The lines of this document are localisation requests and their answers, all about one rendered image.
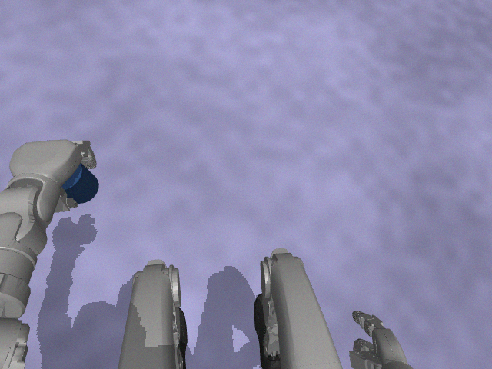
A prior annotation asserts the tin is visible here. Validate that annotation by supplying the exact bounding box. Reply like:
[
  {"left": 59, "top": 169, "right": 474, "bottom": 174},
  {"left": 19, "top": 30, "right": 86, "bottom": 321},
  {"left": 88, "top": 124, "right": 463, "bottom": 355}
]
[{"left": 62, "top": 163, "right": 99, "bottom": 204}]

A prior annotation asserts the left robot arm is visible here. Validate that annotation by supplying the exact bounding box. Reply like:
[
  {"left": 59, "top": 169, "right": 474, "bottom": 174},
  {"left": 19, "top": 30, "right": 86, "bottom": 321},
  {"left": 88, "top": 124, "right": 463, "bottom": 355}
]
[{"left": 0, "top": 173, "right": 61, "bottom": 369}]

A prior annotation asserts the left robot hand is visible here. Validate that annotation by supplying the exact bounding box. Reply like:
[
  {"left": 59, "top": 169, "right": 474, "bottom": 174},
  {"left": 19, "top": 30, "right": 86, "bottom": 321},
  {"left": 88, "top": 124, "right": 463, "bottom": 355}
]
[{"left": 9, "top": 140, "right": 97, "bottom": 213}]

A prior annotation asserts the right robot hand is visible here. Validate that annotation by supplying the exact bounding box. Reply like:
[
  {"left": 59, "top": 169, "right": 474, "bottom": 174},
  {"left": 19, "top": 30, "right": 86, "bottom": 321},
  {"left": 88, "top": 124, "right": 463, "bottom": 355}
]
[{"left": 349, "top": 311, "right": 407, "bottom": 369}]

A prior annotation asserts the right robot foot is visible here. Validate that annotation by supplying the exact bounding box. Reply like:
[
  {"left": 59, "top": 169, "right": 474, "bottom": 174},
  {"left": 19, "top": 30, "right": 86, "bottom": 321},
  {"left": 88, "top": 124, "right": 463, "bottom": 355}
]
[{"left": 254, "top": 294, "right": 281, "bottom": 369}]

